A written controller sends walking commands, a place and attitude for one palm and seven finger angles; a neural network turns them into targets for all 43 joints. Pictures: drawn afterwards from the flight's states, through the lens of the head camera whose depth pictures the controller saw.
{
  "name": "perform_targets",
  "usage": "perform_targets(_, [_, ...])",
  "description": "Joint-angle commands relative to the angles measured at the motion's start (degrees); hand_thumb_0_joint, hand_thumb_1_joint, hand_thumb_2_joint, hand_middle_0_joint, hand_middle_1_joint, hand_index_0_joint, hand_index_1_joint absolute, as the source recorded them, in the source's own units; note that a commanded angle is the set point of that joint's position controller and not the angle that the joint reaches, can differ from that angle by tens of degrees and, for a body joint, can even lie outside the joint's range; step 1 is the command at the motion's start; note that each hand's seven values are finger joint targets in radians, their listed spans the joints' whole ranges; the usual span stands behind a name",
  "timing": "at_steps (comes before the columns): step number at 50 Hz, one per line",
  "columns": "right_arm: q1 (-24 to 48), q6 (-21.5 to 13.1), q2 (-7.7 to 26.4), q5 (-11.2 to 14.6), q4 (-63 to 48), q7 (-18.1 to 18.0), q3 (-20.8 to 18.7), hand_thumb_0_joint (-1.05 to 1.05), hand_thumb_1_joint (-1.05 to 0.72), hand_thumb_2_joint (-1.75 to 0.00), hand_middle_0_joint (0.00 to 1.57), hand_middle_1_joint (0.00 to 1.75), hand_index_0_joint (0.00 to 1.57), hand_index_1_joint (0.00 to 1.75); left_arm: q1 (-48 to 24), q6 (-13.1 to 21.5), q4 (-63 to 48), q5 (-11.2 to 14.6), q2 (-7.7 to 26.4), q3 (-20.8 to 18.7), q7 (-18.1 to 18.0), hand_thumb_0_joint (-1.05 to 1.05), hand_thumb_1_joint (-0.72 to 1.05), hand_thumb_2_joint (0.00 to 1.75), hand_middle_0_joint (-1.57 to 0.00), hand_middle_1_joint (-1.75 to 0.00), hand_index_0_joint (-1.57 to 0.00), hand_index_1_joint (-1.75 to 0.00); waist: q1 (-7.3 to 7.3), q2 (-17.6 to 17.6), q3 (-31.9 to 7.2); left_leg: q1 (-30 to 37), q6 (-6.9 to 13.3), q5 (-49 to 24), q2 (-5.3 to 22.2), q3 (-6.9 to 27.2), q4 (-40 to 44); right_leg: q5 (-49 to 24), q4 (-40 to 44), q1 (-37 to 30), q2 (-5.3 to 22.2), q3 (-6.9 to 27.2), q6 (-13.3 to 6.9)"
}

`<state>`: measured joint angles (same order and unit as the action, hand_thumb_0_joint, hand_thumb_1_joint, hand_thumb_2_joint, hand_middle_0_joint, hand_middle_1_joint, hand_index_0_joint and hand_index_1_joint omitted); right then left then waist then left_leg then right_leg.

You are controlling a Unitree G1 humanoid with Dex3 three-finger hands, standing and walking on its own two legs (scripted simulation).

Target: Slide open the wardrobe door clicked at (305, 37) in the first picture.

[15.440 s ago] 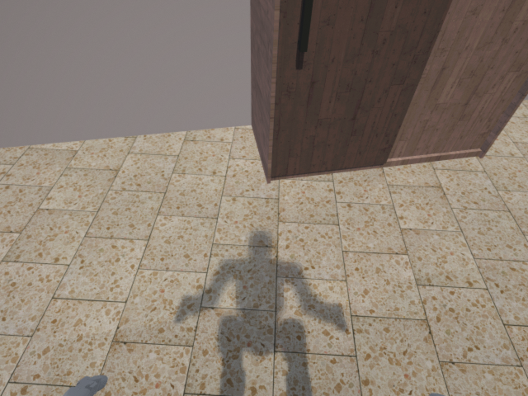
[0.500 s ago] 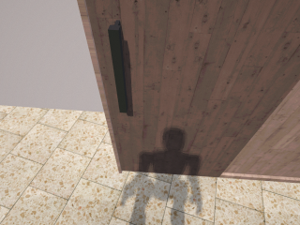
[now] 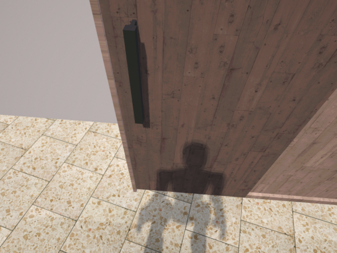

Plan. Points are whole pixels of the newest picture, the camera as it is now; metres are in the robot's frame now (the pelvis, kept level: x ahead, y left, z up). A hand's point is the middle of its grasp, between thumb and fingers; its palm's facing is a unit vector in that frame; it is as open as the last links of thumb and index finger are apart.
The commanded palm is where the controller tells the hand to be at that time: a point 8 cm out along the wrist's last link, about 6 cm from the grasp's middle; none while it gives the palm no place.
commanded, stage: look again from close up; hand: left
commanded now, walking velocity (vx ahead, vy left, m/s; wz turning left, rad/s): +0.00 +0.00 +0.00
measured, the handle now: (137, 78) +0.54 +0.13 +0.12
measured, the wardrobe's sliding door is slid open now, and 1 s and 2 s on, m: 0.00 0.00 0.00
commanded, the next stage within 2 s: shuffle to correct the standing spot in 0.12 s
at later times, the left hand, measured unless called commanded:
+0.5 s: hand out of the picture +0.01 +0.17 -0.19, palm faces +0.06 -0.99 -0.14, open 7.3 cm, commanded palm none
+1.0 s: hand (105, 237) +0.19 +0.19 -0.18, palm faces +0.04 -0.97 -0.25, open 7.3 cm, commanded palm none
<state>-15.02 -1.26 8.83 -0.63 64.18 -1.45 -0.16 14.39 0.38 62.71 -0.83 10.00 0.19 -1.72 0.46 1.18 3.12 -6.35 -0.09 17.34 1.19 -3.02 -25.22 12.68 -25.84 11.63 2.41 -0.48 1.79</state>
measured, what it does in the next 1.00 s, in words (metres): walks ahead: right foot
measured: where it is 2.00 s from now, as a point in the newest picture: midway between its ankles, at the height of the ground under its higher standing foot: outside the picture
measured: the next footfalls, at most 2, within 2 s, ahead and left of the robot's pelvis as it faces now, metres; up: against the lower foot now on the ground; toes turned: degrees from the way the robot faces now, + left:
right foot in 0.84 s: +0.20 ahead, -0.10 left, +0.00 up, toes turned -6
left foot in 1.12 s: +0.14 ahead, +0.13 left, +0.00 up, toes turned +6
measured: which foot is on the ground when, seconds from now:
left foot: down 0.00-0.86, up 0.88-1.00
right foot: down 0.00-0.60, up 0.62-0.82, down 0.84-1.00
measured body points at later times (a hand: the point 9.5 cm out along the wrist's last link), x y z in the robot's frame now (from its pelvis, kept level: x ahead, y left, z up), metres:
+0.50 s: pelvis +0.03 +0.01 -0.01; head +0.04 +0.02 +0.44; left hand +0.00 +0.22 -0.18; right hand +0.00 -0.22 -0.16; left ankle -0.04 +0.12 -0.74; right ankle +0.01 -0.14 -0.74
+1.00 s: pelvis +0.11 +0.00 -0.01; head +0.18 +0.01 +0.43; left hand +0.19 +0.24 -0.16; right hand +0.09 -0.22 -0.17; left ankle +0.02 +0.12 -0.69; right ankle +0.16 -0.10 -0.74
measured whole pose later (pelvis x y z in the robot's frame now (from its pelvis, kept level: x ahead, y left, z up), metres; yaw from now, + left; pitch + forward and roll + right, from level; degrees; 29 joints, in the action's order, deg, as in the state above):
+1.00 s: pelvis +0.11 +0.00 -0.01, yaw +3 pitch +1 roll +1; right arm -16.2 1.3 6.5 0.1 62.3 -2.6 -2.7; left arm 7.0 0.2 55.9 -1.6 11.0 -2.8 -3.1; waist -1.3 2.1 8.1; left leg -18.1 0.0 34.1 0.2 -1.7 -54.5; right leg 13.1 -33.0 20.5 3.5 -7.6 -2.5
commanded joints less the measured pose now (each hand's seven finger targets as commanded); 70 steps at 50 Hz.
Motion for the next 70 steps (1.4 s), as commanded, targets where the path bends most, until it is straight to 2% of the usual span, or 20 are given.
perform_targets(1, [-3.23,-0.76,7.02,-0.02,-1.54,-0.49,-1.19,0.00,-0.90,-0.90,0.20,0.30,0.20,0.30,2.35,1.10,-2.23,0.03,6.81,-1.42,-0.15,0.00,0.90,0.90,-0.20,-0.30,-0.20,-0.30,-0.08,-0.42,0.26,-4.56,1.28,-9.88,4.75,4.11,5.30,-9.74,3.29,-1.97,3.77,3.94,-3.44])
perform_targets(11, [-2.98,-0.86,7.27,-0.03,-1.47,-0.52,-1.31,0.00,-0.90,-0.90,0.20,0.30,0.20,0.30,2.04,1.20,-2.24,0.00,7.01,-1.55,-0.16,0.00,0.90,0.90,-0.20,-0.30,-0.20,-0.30,-0.09,-0.79,0.15,-4.36,1.18,-11.31,4.95,4.16,5.52,-10.95,3.21,-2.26,3.75,3.73,-3.37])
perform_targets(19, [-5.62,0.63,5.11,-0.95,-1.94,0.37,-1.24,0.00,-0.90,-0.90,0.20,0.30,0.20,0.30,5.93,0.00,-2.70,-0.69,5.27,-2.35,0.79,0.00,0.90,0.90,-0.20,-0.30,-0.20,-0.30,0.60,0.46,7.87,-12.05,2.59,14.40,3.19,4.20,3.54,19.95,4.30,4.43,2.58,6.33,-5.12])
perform_targets(26, [-8.04,-1.13,2.52,-0.52,-2.86,0.23,-0.89,0.00,-0.90,-0.90,0.20,0.30,0.20,0.30,10.53,1.22,-1.84,-0.25,6.07,-3.73,0.65,0.00,0.90,0.90,-0.20,-0.30,-0.20,-0.30,0.27,5.30,3.52,-11.75,2.04,2.95,0.53,-0.57,-6.79,7.92,2.56,-0.32,6.51,9.54,-8.83])
perform_targets(28, [-12.03,-1.80,3.28,-0.42,-1.24,-0.05,-1.16,0.00,-0.90,-0.90,0.20,0.30,0.20,0.30,8.11,1.24,-2.42,-0.34,4.12,-3.63,0.71,0.00,0.90,0.90,-0.20,-0.30,-0.20,-0.30,-2.01,-1.36,2.17,-3.58,3.15,-7.14,3.67,2.74,-1.72,0.00,-5.84,3.88,2.66,2.43,-7.00])
perform_targets(30, [-21.55,-2.13,7.61,-1.02,2.38,-1.13,-2.07,0.00,-0.90,-0.90,0.20,0.30,0.20,0.30,1.53,1.61,-5.53,-0.47,0.40,-2.56,0.55,0.00,0.90,0.90,-0.20,-0.30,-0.20,-0.30,-5.87,-18.48,3.07,11.50,9.58,-41.14,16.51,18.32,4.51,13.99,-25.68,22.79,-3.58,-6.72,-3.34])
perform_targets(33, [-21.63,-1.36,5.38,-1.68,2.18,-2.42,-1.08,0.00,-0.90,-0.90,0.20,0.30,0.20,0.30,-3.75,1.47,-6.63,-0.28,0.96,-2.92,0.48,0.00,0.90,0.90,-0.20,-0.30,-0.20,-0.30,-5.94,-10.44,7.20,14.78,11.77,-69.96,18.22,14.76,-0.38,22.68,-29.12,29.71,0.53,-3.37,-3.80])
perform_targets(39, [-11.00,-0.84,7.54,0.38,-1.35,-2.90,-2.25,0.00,-0.90,-0.90,0.20,0.30,0.20,0.30,7.03,0.25,-3.72,0.24,2.13,-3.90,0.79,0.00,0.90,0.90,-0.20,-0.30,-0.20,-0.30,2.69,-8.98,-0.61,1.61,3.63,-56.92,9.42,4.95,-5.88,-8.46,-2.31,-0.06,-1.87,-7.18,-3.06])
perform_targets(41, [-11.96,-0.53,5.18,1.13,-2.08,-2.32,-2.92,0.00,-0.90,-0.90,0.20,0.30,0.20,0.30,10.87,0.57,-2.87,-0.19,7.05,-4.55,-0.06,0.00,0.90,0.90,-0.20,-0.30,-0.20,-0.30,3.67,0.02,-6.00,-7.09,1.59,-32.75,5.41,3.46,-14.24,-36.81,-4.86,-11.14,6.87,0.98,-6.70])
perform_targets(42, [-13.50,-0.19,2.79,1.35,-2.15,-2.02,-3.04,0.00,-0.90,-0.90,0.20,0.30,0.20,0.30,11.82,0.67,-2.67,-0.27,9.04,-4.82,-0.37,0.00,0.90,0.90,-0.20,-0.30,-0.20,-0.30,3.51,7.25,-9.15,-12.80,0.48,-4.13,-0.70,0.86,-23.91,-56.23,-4.97,-15.11,16.25,9.49,-12.36])
perform_targets(43, [-12.98,0.51,1.72,1.39,-2.87,-2.18,-3.15,0.00,-0.90,-0.90,0.20,0.30,0.20,0.30,12.24,0.71,-2.81,-0.27,9.19,-4.67,-0.72,0.00,0.90,0.90,-0.20,-0.30,-0.20,-0.30,3.37,9.05,-11.05,-12.03,0.38,18.57,-2.91,1.46,-31.41,-62.54,-1.53,-13.61,21.87,11.41,-17.32])
perform_targets(44, [-10.94,1.15,0.38,1.33,-2.91,-2.16,-2.98,0.00,-0.90,-0.90,0.20,0.30,0.20,0.30,8.62,0.77,-3.74,-0.40,8.40,-4.45,-1.02,0.00,0.90,0.90,-0.20,-0.30,-0.20,-0.30,2.34,11.99,-7.79,-12.74,0.71,21.47,-1.10,4.30,-34.98,-57.09,-0.06,-8.36,21.71,11.31,-18.43])
perform_targets(48, [-8.69,2.18,-1.51,0.57,-2.51,-1.06,-2.63,0.00,-0.90,-0.90,0.20,0.30,0.20,0.30,-0.07,-0.37,-7.72,-0.99,6.96,-4.46,-1.78,0.00,0.90,0.90,-0.20,-0.30,-0.20,-0.30,-0.09,5.16,-5.09,-13.83,-0.26,17.13,0.35,2.69,-29.02,-40.42,0.81,-1.05,17.02,5.84,-15.87])
perform_targets(54, [-9.79,1.87,-0.51,0.20,-3.48,-0.49,-2.79,0.00,-0.90,-0.90,0.20,0.30,0.20,0.30,-2.04,-1.17,-9.23,-0.46,8.33,-5.01,-0.76,0.00,0.90,0.90,-0.20,-0.30,-0.20,-0.30,-2.01,8.04,-6.88,-3.92,-1.46,-2.05,-1.04,-2.46,-6.39,-21.51,-1.87,4.88,12.27,4.23,-10.22])
perform_targets(55, [-10.07,1.56,0.84,0.20,-3.58,-0.48,-2.92,0.00,-0.90,-0.90,0.20,0.30,0.20,0.30,-2.68,-1.46,-9.78,-0.16,7.18,-4.80,-0.49,0.00,0.90,0.90,-0.20,-0.30,-0.20,-0.30,-2.62,5.49,-5.61,-0.97,-0.85,-6.33,0.99,-0.82,-1.06,-15.10,-4.22,7.62,9.94,2.57,-7.92])
perform_targets(57, [-5.01,0.81,7.71,-1.10,-7.40,-0.64,-3.74,0.00,-0.90,-0.90,0.20,0.30,0.20,0.30,-2.85,-2.34,-11.76,0.43,1.83,-4.10,-0.27,0.00,0.90,0.90,-0.20,-0.30,-0.20,-0.30,-1.50,-17.79,-0.64,-10.19,8.30,-21.99,19.23,20.29,10.56,16.52,-18.32,12.21,-1.00,-3.68,-1.80])
perform_targets(58, [-1.06,0.87,7.95,-1.41,-9.13,-0.68,-3.47,0.00,-0.90,-0.90,0.20,0.30,0.20,0.30,-3.13,-2.72,-12.08,0.03,3.02,-4.22,-0.51,0.00,0.90,0.90,-0.20,-0.30,-0.20,-0.30,-0.83,-13.43,1.30,-17.55,12.03,-19.97,20.86,20.26,11.58,19.13,-26.19,8.28,-0.93,-0.03,-2.15])
perform_targets(62, [5.16,0.47,6.42,-1.27,-10.79,-1.22,-2.80,0.00,-0.90,-0.90,0.20,0.30,0.20,0.30,1.42,-3.08,-8.92,-0.60,1.42,-4.12,-0.07,0.00,0.90,0.90,-0.20,-0.30,-0.20,-0.30,2.04,-10.09,-0.02,-12.23,9.04,-19.32,12.00,9.04,8.98,10.80,-31.29,10.47,-1.25,2.11,-1.52])
perform_targets(67, [-1.04,0.34,8.01,-0.99,-8.89,-1.18,-3.58,0.00,-0.90,-0.90,0.20,0.30,0.20,0.30,-0.71,-1.38,-9.50,-0.26,1.22,-2.70,-0.05,0.00,0.90,0.90,-0.20,-0.30,-0.20,-0.30,-1.37,-9.23,-6.20,5.24,10.07,-37.39,12.58,9.77,3.84,14.30,-10.95,8.92,-0.17,-0.92,-0.14])
perform_targets(70, [-0.95,0.28,8.12,0.02,-8.21,-0.78,-3.71,0.00,-0.90,-0.90,0.20,0.30,0.20,0.30,4.51,0.20,-6.89,-0.30,3.33,-2.68,-0.44,0.00,0.90,0.90,-0.20,-0.30,-0.20,-0.30,-0.07,-5.14,-9.94,5.82,5.63,-35.44,8.88,7.08,-2.48,-3.99,7.41,-1.24,0.66,-0.55,-0.30])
